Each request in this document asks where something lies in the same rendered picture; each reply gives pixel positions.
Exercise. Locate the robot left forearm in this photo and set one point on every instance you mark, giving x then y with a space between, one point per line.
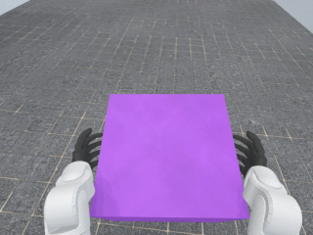
66 208

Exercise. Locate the robot left hand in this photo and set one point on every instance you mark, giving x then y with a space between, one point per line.
82 148

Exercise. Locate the carton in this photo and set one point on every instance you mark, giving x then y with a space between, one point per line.
168 158

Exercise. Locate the robot right hand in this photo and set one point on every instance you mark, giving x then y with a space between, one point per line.
255 153

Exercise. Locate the robot right forearm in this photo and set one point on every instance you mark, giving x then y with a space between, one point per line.
273 211

